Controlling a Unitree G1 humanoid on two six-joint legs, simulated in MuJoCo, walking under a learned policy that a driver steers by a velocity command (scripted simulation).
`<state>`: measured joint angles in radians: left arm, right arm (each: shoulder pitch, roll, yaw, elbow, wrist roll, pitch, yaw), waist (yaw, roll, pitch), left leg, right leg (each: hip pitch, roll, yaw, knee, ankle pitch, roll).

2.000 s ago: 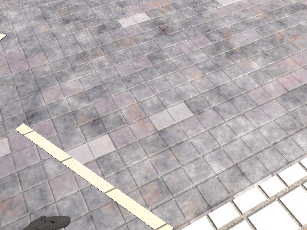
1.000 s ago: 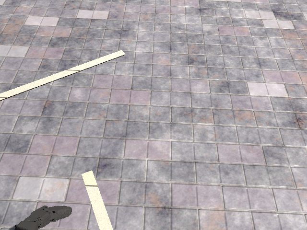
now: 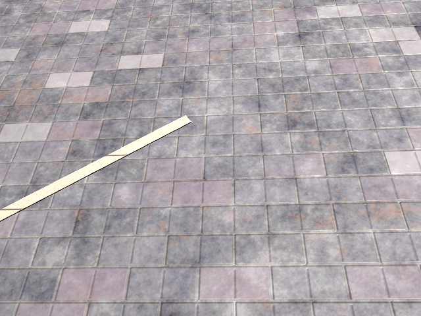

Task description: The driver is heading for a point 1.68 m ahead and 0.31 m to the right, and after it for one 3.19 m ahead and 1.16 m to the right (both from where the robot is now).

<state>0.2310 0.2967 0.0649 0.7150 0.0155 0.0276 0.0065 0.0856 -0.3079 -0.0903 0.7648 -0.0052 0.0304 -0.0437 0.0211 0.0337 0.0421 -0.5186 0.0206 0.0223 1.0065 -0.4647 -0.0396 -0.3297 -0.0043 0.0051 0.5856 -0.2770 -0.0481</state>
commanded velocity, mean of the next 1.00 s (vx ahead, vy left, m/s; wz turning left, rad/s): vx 0.01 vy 0.00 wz -0.48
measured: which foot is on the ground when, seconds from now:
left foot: up 0.00-0.34, down 0.36-0.78, up 0.80-1.00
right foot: down 0.00-0.36, up 0.38-0.76, down 0.78-1.00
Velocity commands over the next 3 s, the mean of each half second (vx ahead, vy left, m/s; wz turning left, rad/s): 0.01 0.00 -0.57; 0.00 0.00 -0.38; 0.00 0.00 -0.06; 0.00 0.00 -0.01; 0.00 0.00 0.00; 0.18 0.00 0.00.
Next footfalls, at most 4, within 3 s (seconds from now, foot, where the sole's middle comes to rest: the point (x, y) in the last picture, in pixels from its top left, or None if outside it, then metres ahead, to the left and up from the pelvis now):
0.36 left None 0.09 0.13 -0.77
0.78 right None -0.01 -0.12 -0.77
1.14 left None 0.09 0.10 -0.77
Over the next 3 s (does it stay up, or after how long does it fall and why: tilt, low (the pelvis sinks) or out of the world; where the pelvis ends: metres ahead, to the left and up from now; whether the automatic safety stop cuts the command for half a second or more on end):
stays up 0.06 -0.05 0.00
